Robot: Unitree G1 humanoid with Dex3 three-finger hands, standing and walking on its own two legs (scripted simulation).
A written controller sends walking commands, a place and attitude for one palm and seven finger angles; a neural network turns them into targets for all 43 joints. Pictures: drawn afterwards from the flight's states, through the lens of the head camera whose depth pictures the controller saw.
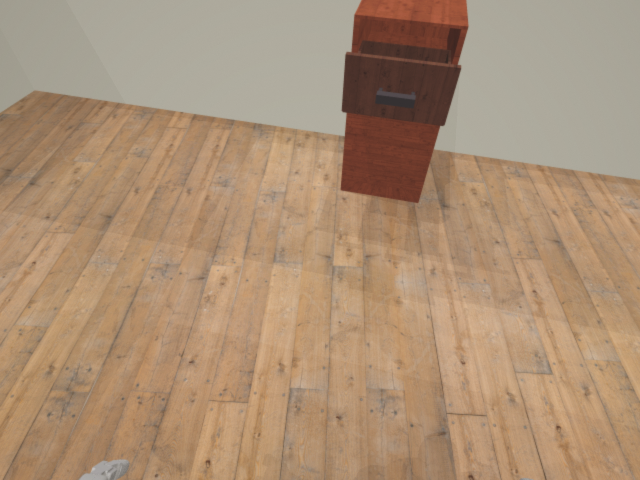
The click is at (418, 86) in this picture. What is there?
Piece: drawer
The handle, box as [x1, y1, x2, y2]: [375, 88, 415, 107]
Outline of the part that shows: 377,90 375,100 376,103 413,107 415,98 414,92 412,92 409,95 382,91 382,88 379,88 378,91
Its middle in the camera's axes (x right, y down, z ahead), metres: +0.22 -0.42 +1.15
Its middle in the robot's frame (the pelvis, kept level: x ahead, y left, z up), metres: +1.15 -0.17 -0.08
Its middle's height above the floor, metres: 0.68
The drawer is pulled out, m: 0.30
